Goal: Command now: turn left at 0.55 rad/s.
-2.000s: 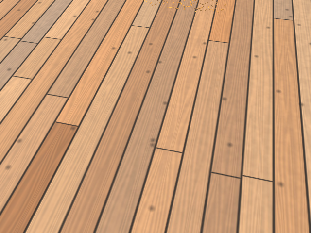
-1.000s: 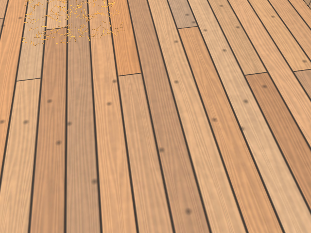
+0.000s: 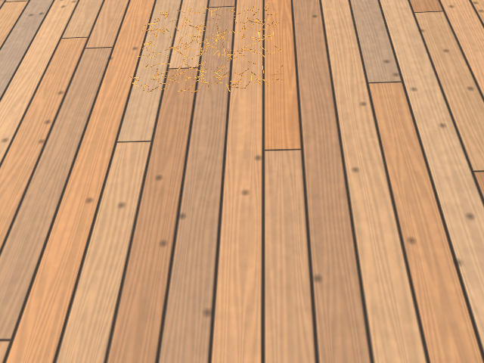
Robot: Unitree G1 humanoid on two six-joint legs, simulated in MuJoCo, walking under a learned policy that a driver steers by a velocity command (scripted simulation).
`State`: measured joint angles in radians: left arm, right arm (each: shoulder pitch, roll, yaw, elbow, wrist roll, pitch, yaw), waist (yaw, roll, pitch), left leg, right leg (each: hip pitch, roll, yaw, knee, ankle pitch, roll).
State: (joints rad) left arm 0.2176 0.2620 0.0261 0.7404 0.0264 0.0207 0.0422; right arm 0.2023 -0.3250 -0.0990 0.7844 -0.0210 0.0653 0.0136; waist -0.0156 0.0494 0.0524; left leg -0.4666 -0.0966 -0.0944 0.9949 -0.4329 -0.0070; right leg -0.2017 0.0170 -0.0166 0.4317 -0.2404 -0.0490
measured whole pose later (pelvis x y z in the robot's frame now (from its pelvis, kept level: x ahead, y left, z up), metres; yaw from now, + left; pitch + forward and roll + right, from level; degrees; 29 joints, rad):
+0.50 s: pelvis -0.02 +0.03 +0.00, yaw +9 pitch -1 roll -1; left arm 0.27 0.28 0.04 0.84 0.01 0.06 0.00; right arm 0.14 -0.22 0.01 0.78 -0.02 0.02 -0.01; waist 0.04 -0.04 0.06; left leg -0.15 -0.05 0.00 0.39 -0.21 0.06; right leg -0.32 -0.02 0.01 0.79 -0.42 0.02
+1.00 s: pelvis -0.04 -0.01 +0.00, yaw -6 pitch +0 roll +2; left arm 0.26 0.28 0.06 0.81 0.00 0.03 0.00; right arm 0.15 -0.31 -0.06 0.82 -0.02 0.06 -0.02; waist 0.01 0.04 0.07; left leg -0.46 0.00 -0.04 1.00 -0.37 -0.04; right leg -0.18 0.09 0.10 0.39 -0.20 -0.09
